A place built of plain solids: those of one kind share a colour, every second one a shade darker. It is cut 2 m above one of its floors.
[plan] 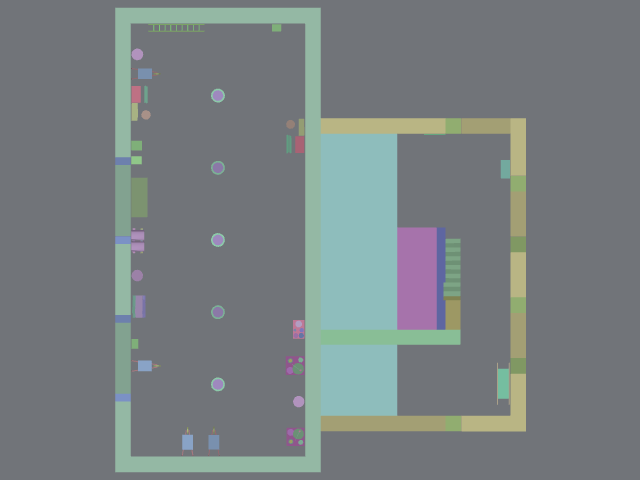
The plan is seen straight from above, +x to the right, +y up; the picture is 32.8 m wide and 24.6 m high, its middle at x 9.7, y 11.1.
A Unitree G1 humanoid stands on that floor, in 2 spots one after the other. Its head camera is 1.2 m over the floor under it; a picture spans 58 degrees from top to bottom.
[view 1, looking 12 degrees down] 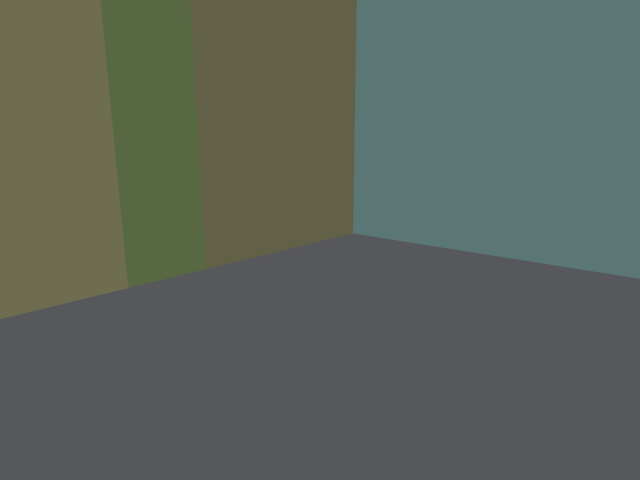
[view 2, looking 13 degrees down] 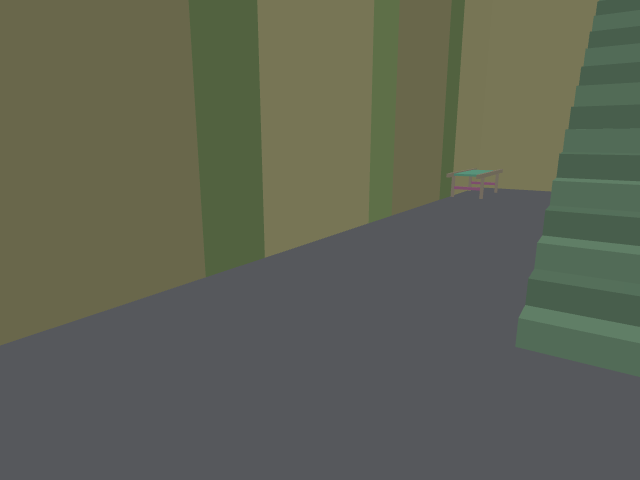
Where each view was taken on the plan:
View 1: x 18.56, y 5.73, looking -139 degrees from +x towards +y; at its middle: wall_vestibule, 5.68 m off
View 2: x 16.54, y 13.78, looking -56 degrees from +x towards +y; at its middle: ground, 5.33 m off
